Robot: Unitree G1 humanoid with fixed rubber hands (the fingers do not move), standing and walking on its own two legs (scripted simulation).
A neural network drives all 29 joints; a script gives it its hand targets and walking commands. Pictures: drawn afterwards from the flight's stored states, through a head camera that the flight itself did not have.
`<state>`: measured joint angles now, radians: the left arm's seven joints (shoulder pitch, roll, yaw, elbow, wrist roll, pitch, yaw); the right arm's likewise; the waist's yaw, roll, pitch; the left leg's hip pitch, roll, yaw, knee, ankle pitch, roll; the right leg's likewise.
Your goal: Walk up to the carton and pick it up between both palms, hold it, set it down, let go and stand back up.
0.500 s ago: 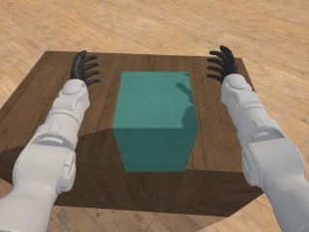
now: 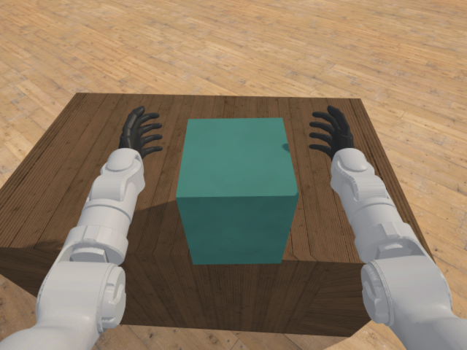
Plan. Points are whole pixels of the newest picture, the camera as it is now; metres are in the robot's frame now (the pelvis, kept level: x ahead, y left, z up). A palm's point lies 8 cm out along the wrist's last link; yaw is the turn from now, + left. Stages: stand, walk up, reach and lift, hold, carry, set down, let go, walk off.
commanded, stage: set down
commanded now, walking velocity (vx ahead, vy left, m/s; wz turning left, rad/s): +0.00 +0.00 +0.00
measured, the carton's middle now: (236, 193) +0.44 -0.03 -0.01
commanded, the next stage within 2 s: none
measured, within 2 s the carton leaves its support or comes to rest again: neither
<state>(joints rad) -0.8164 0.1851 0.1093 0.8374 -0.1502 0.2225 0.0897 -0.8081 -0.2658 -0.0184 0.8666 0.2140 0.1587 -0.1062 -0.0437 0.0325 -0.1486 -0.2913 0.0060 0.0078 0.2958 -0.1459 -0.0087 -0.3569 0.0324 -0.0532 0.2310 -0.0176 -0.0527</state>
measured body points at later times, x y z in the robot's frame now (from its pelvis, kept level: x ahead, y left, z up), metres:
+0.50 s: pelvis +0.00 +0.00 +0.00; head -0.01 +0.01 +0.45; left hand +0.37 +0.17 +0.06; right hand +0.36 -0.22 +0.06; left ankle -0.01 +0.13 -0.75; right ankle +0.05 -0.08 -0.75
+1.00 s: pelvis +0.01 +0.01 +0.00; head +0.00 +0.01 +0.45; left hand +0.32 +0.18 +0.00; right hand +0.31 -0.22 +0.01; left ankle -0.01 +0.13 -0.75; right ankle +0.05 -0.08 -0.75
